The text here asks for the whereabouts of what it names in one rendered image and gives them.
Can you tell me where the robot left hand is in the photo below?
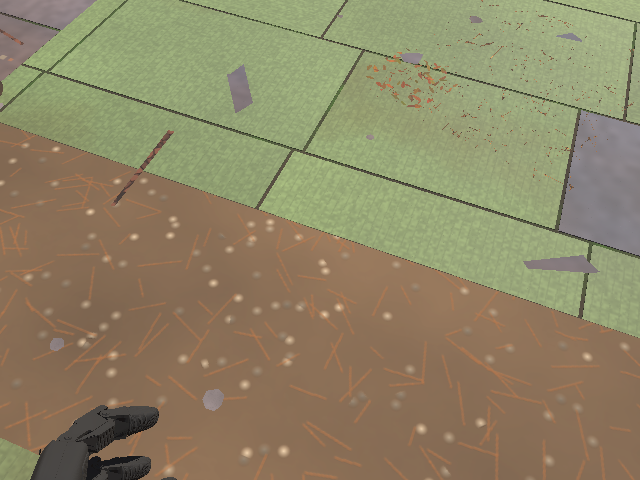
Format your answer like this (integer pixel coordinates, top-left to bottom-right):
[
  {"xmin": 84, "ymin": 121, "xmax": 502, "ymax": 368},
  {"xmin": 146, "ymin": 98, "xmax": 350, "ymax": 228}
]
[{"xmin": 30, "ymin": 405, "xmax": 177, "ymax": 480}]

